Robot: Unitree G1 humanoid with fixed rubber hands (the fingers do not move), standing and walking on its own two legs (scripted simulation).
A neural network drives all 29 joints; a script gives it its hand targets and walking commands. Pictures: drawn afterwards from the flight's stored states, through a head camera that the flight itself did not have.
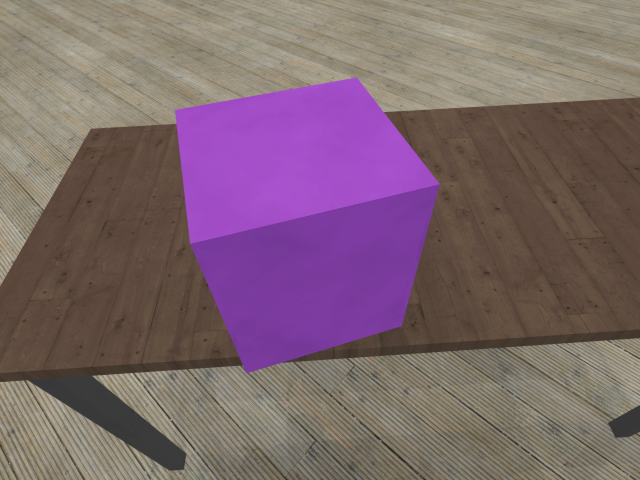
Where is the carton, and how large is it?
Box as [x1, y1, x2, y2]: [175, 78, 439, 372]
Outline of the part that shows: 357,78 345,79 175,110 190,244 246,372 401,325 439,184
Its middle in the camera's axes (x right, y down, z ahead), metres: -0.02 -0.01 +0.47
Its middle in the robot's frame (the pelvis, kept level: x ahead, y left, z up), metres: +0.38 +0.04 +0.12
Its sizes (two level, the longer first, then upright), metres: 0.210 0.200 0.250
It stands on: a table, 0.76 m high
